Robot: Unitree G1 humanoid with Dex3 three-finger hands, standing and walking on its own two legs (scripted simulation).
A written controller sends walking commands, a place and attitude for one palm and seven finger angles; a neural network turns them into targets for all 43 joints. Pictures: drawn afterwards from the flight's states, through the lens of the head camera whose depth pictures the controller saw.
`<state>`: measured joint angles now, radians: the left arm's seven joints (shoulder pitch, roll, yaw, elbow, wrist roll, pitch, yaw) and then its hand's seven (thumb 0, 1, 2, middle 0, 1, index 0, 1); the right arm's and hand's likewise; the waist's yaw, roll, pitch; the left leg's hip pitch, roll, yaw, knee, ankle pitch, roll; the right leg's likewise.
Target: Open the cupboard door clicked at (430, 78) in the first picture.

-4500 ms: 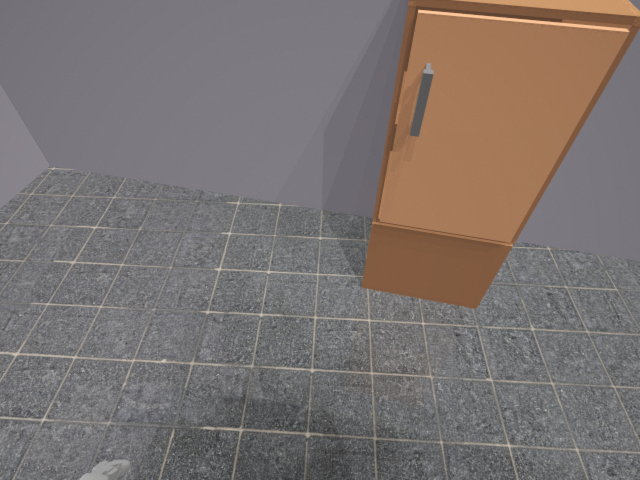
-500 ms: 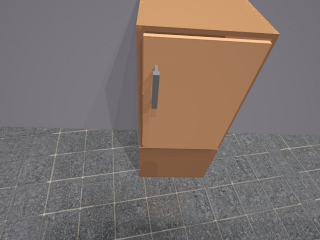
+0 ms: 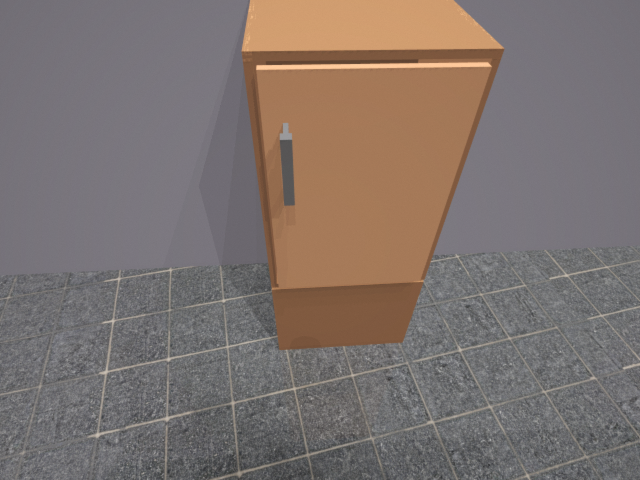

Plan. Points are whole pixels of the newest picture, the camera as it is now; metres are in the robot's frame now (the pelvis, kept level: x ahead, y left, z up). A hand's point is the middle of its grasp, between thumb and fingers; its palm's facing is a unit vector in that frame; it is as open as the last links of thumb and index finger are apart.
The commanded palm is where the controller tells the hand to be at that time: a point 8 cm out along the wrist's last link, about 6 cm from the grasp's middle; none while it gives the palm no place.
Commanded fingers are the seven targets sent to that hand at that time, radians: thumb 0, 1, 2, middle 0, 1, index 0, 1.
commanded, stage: come to a stop and stand still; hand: left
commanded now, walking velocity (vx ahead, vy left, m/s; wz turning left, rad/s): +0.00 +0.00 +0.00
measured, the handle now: (287, 165) +0.64 +0.10 +0.04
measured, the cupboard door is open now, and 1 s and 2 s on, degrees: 0 0 0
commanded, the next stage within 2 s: look again from close up in 0.20 s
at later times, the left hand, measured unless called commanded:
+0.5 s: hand out of the picture +0.01 +0.18 -0.19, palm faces +0.05 -0.98 -0.19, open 7.4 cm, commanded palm none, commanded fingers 0.00 0.90 0.90 -0.20 -0.30 -0.20 -0.30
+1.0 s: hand out of the picture +0.01 +0.21 -0.18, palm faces +0.04 -0.98 -0.19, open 7.4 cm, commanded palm none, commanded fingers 0.00 0.90 0.90 -0.20 -0.30 -0.20 -0.30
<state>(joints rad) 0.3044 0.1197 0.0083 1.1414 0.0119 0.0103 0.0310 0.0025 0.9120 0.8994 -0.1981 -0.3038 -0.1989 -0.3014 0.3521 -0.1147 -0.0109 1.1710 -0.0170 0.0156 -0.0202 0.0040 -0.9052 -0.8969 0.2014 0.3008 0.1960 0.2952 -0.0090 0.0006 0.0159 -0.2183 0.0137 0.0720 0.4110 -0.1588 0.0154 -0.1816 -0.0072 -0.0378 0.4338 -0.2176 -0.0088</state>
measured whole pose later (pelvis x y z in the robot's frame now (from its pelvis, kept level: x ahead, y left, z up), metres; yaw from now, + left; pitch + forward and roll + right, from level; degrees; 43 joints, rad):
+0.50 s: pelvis +0.01 +0.01 -0.01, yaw +1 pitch -1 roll -1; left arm 0.35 0.15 0.01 1.05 0.02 0.00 0.04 0.00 0.90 0.90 -0.20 -0.30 -0.20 -0.30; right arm 0.31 -0.16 -0.03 1.03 -0.03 -0.01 -0.02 0.01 -0.91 -0.90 0.20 0.30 0.20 0.30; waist -0.01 0.01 -0.02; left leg -0.30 0.01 0.05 0.57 -0.26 0.03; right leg -0.23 -0.01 -0.06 0.54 -0.30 0.00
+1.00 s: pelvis +0.00 +0.03 +0.00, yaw +1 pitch -3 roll -1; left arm 0.31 0.18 0.00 1.03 0.02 0.00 0.03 0.00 0.91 0.90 -0.20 -0.30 -0.20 -0.30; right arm 0.26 -0.18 0.00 1.06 -0.02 0.00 0.00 0.00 -0.90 -0.90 0.20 0.30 0.20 0.30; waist 0.00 -0.02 0.01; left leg -0.23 -0.03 0.07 0.46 -0.19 0.06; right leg -0.17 -0.05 -0.04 0.44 -0.22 0.04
